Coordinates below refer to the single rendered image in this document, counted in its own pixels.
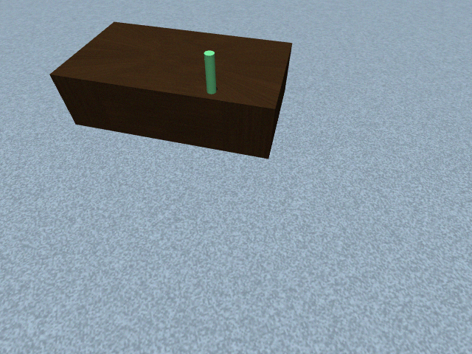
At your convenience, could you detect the can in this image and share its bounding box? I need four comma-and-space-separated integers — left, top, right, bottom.
204, 50, 216, 94

